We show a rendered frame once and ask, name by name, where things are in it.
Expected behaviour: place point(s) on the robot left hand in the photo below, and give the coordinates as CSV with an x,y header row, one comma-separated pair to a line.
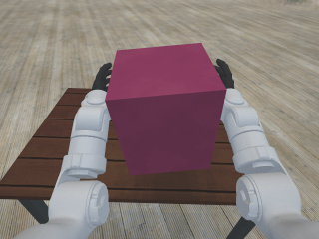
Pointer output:
x,y
101,77

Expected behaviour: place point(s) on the right robot forearm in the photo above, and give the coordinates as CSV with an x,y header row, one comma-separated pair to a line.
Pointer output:
x,y
252,153

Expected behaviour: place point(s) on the robot right hand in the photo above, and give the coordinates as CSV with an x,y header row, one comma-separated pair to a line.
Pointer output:
x,y
225,74

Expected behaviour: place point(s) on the carton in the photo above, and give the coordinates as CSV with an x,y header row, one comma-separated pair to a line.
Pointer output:
x,y
165,104

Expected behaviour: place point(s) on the left robot upper arm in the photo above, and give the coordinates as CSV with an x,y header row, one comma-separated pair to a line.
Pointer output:
x,y
77,207

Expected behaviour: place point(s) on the right robot upper arm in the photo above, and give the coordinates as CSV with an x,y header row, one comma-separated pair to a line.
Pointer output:
x,y
272,202

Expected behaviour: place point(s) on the left robot forearm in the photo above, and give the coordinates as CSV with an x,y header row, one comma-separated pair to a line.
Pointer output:
x,y
86,154

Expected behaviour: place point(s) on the table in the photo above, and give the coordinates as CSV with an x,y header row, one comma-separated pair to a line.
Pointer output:
x,y
33,176

